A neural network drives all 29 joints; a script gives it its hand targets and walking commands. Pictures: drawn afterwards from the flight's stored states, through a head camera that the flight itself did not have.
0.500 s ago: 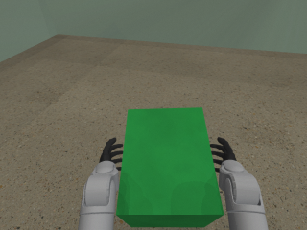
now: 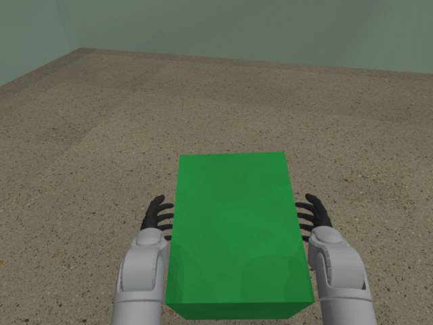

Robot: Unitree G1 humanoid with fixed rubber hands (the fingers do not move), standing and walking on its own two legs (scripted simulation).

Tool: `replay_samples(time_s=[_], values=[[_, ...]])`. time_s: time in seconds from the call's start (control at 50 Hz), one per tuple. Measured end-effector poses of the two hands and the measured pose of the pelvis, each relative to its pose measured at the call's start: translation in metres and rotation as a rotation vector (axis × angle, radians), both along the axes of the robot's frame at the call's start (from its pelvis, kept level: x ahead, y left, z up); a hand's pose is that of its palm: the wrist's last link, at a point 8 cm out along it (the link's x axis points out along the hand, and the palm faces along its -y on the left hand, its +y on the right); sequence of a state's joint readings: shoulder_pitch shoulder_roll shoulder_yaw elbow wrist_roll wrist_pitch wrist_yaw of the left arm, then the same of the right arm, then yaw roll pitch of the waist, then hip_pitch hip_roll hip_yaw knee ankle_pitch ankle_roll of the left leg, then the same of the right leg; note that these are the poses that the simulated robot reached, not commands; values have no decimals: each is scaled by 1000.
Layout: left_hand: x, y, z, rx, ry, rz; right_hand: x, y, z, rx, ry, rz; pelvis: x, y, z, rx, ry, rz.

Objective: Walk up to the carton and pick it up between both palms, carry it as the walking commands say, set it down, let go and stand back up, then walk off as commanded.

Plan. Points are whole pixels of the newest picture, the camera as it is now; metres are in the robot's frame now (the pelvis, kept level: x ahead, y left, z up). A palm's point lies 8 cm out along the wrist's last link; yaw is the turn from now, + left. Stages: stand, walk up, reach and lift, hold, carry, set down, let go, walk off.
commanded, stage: carry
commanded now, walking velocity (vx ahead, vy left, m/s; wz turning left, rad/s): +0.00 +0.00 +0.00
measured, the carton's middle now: (234, 237) +0.34 +0.00 -0.04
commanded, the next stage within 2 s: none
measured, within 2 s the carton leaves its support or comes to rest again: neither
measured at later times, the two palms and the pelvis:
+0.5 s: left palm (150, 236) +0.27 +0.16 +0.06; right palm (317, 235) +0.28 -0.15 +0.06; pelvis +0.00 +0.00 +0.00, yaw +0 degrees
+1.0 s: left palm (148, 238) +0.26 +0.16 +0.07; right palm (323, 246) +0.26 -0.15 +0.06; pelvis -0.02 +0.00 +0.00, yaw +0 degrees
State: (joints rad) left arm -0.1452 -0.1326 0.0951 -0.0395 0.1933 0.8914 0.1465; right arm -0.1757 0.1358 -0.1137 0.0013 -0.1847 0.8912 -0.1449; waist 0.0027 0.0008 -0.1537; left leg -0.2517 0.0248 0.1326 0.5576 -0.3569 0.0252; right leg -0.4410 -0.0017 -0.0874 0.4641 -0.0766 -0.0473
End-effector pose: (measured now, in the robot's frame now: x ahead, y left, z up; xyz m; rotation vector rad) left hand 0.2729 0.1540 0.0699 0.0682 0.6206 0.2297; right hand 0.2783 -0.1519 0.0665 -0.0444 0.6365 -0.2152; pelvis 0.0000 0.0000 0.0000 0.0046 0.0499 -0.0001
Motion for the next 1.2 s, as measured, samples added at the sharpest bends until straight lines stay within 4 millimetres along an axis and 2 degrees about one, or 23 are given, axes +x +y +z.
replay_samples(time_s=[0.1, 0.2, 0.28, 0.36, 0.42, 0.46, 0.54, 0.58, 0.6, 0.68, 0.74, 0.8, 0.86, 0.9, 0.92, 0.96, 1.0, 1.06, 1.12, 1.2], values=[[2, 1, 4, -17, -12, 6, 2, 1, 6, 13, -16, -11, 1, 1, 0, -1, 1, 0], [2, 3, -9, 6, 31, -1, 2, 3, -8, -7, 28, 5, 2, 2, 0, -2, 3, 0], [2, 3, -9, -3, 30, 0, 2, 3, -9, -4, 27, 0, 2, 3, 0, -2, 2, 0], [5, 1, 4, -36, -21, 6, 4, 1, 7, 17, -28, -18, 2, 2, 0, -2, 2, 0], [5, 2, 5, -30, -23, 8, 4, 1, 9, 18, -31, -16, 2, 2, 0, -2, 2, 0], [3, 3, 5, -19, -14, 11, 3, 2, 5, 21, -18, -8, 1, 2, 0, -2, 2, 0], [-1, 3, -21, 32, 71, -14, 0, 2, -26, -3, 78, 28, 1, 2, 0, -1, 1, 0], [-3, 2, -26, 19, 81, -17, -5, 0, -31, 4, 86, 19, -1, 2, 0, 0, -1, 1], [-2, 0, -23, -2, 64, -14, -6, -1, -27, 13, 65, 5, -2, 1, 0, 1, -3, 1], [6, -2, 13, -62, -92, 6, 1, -2, 19, 38, -110, -24, -5, 0, 0, 4, -7, 0], [7, 1, 22, -36, -117, 12, 7, 0, 29, 23, -137, -15, -3, 0, 0, 2, -4, 0], [4, 4, 18, -2, -83, 10, 5, 3, 18, 7, -85, 11, -1, 1, 0, 1, -3, 0], [-2, 6, -9, 59, 20, -17, -4, 5, -21, -14, 53, 48, -2, 2, 0, 0, -3, 1], [-9, 6, -24, 48, 69, -24, -15, 4, -37, -9, 105, 49, -5, 3, 0, 2, -7, 2], [-12, 5, -24, 23, 68, -19, -20, 3, -38, -1, 103, 38, -7, 3, 0, 4, -11, 3], [-13, 4, -9, -40, 6, 10, -26, 3, -21, 41, 36, 1, -14, 3, -1, 10, -19, 3], [-10, 2, 5, -47, -64, 7, -22, 1, -3, 43, -38, 1, -17, 2, -1, 12, -24, 2], [-7, 2, 14, -24, -100, 11, -13, 1, 11, 32, -85, 3, -15, 0, -1, 12, -22, 3], [-7, 4, 4, 29, -58, -1, -8, 3, 0, -8, -41, 37, -10, 0, 0, 8, -16, 5], [-11, 4, -7, 38, -7, -10, -16, 4, -19, -18, 18, 45, -12, 0, -1, 9, -18, 6]])
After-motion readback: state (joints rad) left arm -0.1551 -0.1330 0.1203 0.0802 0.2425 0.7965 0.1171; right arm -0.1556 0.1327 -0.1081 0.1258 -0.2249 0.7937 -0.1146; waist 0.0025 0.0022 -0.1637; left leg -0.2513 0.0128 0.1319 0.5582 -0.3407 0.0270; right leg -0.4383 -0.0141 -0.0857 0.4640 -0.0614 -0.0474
